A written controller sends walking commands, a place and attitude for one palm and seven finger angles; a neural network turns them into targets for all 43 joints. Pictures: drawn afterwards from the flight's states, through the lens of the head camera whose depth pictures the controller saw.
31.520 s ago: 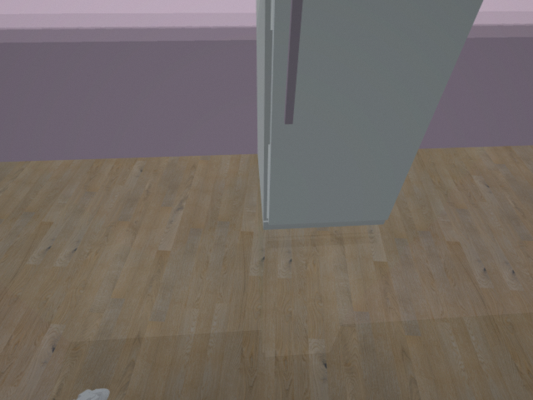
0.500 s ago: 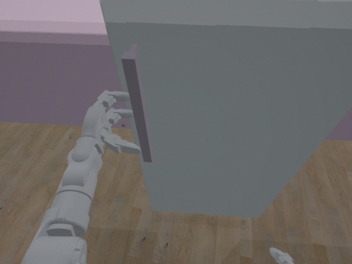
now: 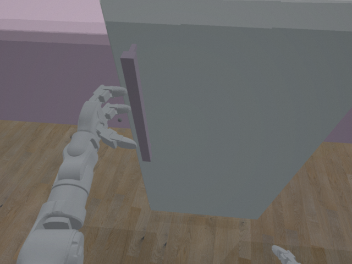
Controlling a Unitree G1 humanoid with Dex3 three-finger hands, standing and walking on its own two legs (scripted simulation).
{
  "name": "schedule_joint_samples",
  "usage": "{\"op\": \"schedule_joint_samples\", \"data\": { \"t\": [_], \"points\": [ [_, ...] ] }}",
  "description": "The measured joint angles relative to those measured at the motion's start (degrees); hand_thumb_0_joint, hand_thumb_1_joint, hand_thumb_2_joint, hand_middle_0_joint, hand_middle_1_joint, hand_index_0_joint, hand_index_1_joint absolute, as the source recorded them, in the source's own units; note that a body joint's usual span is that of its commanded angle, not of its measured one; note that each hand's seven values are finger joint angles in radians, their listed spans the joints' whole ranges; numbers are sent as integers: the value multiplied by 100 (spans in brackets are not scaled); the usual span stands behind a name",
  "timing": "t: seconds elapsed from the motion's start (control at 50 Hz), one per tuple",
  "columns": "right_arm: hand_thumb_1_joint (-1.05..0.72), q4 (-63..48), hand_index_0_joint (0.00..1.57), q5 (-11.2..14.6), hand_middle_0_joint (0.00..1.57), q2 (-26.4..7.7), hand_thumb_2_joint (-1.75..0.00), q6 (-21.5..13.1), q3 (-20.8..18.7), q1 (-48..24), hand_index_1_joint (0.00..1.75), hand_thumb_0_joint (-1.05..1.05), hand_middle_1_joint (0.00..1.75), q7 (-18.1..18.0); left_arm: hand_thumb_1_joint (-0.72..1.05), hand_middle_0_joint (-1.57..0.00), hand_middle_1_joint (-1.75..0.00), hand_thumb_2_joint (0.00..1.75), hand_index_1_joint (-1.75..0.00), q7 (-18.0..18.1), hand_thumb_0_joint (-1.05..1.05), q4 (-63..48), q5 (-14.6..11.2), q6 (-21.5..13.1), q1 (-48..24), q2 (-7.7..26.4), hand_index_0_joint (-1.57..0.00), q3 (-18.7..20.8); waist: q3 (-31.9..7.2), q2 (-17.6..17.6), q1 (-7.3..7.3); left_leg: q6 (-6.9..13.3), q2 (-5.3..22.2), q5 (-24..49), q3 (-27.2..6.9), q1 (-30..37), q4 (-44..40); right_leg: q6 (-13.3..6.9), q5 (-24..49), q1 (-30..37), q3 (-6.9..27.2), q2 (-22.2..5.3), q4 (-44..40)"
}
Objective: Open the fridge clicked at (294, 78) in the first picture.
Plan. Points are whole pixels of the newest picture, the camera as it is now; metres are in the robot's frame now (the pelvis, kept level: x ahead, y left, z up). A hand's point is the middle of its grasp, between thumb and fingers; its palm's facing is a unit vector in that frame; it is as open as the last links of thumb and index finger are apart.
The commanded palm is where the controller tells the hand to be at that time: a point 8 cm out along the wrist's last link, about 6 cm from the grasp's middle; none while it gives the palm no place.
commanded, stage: feel for the door with the fingertips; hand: left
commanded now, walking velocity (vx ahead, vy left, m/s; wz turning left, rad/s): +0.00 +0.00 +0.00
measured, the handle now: (141, 113) +0.46 +0.10 +0.09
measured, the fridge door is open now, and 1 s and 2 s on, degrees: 0 0 0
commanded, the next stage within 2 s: slide the fingers in behind the handle in 0.14 s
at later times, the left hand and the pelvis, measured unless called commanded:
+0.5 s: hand (119, 115) +0.42 +0.14 +0.12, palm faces -0.06 -1.00 +0.01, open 13.7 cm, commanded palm +0.39 +0.20 +0.13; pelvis +0.00 +0.01 +0.00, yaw -1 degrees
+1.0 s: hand (126, 118) +0.41 +0.12 +0.13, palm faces -0.06 -1.00 +0.01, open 13.9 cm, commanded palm +0.38 +0.18 +0.13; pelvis +0.00 +0.01 +0.00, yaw -1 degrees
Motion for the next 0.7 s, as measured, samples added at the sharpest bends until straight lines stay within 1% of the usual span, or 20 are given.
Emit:
{"op": "schedule_joint_samples", "data": {
  "t": [0.08,0.14,0.22,0.34,0.44,0.56,0.7],
  "points": [
    [-90,-10,20,-15,20,40,-90,11,34,-30,30,1,30,3,-50,-30,-120,30,-120,80,-1,293,58,-4,-224,15,-30,85,21,-29,-65,5,8,14,28,-49,6,3,10,-72,27,3,34],
    [-90,-26,20,-32,20,70,-90,11,57,10,30,1,30,7,-50,-31,-121,30,-121,93,-1,480,99,-104,-358,80,-31,184,40,-50,-109,7,16,17,54,-82,11,4,16,-120,52,7,53],
    [-90,8,20,-38,20,74,-90,16,56,132,30,1,30,20,-50,-35,-123,30,-124,15,-1,664,112,-260,-455,132,-35,200,39,-40,-112,15,19,4,56,-146,53,11,12,-176,53,9,80],
    [-90,129,20,-37,20,60,-90,32,31,265,30,1,30,30,-50,-38,-125,30,-126,-32,-1,877,110,-350,-589,148,-38,207,22,-10,-117,39,7,-6,55,-214,97,36,10,-234,50,-3,106],
    [-90,131,20,-39,20,53,-90,21,7,339,30,1,30,56,-50,-37,-124,30,-125,10,-1,830,91,-350,-502,114,-37,236,-17,0,-136,57,9,-8,95,-195,84,54,23,-229,92,-6,95],
    [-90,42,20,-42,20,54,-90,2,-19,362,30,1,30,81,-50,-34,-122,30,-122,80,-1,475,84,-354,-182,41,-33,247,-66,-1,-134,76,19,-24,158,-109,55,74,34,-160,158,0,63],
    [-90,-31,20,-21,20,56,-90,-31,-34,247,30,1,30,87,-50,-31,-121,30,-121,195,-1,123,90,-223,23,-104,-31,-3,-33,7,-64,96,-7,-31,126,-61,78,96,29,-83,124,-22,55]
  ]
}}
